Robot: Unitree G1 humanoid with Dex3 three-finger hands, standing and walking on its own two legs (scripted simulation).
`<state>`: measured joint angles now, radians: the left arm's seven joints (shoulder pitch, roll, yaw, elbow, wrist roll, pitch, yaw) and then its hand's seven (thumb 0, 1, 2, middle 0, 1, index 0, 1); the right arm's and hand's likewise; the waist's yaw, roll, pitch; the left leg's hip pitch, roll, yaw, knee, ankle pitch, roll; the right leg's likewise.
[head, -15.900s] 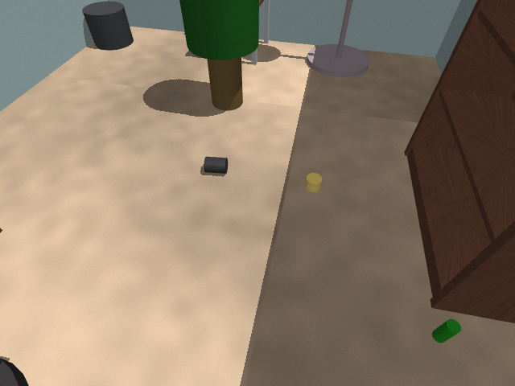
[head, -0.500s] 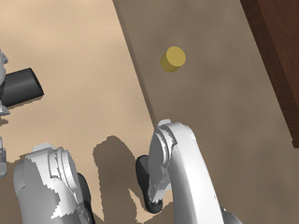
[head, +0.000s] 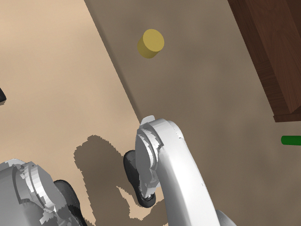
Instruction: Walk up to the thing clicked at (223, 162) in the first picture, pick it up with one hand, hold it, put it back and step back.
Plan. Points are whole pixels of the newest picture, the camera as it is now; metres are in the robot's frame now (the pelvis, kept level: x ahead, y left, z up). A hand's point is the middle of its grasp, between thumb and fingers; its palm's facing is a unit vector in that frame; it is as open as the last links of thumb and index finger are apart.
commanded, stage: rest palm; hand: left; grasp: from above
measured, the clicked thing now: out of the picture +0.47 +0.31 -0.26
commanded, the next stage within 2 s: close in 0.38 s
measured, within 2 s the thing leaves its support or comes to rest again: neither
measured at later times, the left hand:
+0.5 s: hand out of the picture +0.47 +0.32 -0.23, palm faces -0.38 -0.20 -0.90, open 14.1 cm
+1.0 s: hand out of the picture +0.47 +0.32 -0.23, palm faces -0.38 -0.20 -0.90, open 11.8 cm
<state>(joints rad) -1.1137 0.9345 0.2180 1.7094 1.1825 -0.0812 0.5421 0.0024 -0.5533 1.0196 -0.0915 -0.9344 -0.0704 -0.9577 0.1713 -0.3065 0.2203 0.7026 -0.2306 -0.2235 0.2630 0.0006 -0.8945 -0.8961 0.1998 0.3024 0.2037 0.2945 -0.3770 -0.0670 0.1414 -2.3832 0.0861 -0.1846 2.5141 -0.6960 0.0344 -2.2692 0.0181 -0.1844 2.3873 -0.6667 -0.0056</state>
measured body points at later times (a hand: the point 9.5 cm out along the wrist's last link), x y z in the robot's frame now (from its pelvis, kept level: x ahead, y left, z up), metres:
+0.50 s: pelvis +0.00 +0.00 +0.00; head +0.27 +0.11 +0.33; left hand +0.49 +0.32 -0.18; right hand +0.03 -0.25 -0.06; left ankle +0.07 +0.13 -0.27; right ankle +0.10 -0.11 -0.27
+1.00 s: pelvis +0.00 +0.00 +0.00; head +0.28 +0.11 +0.33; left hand +0.49 +0.33 -0.18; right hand +0.02 -0.24 -0.06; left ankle +0.07 +0.13 -0.27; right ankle +0.10 -0.11 -0.27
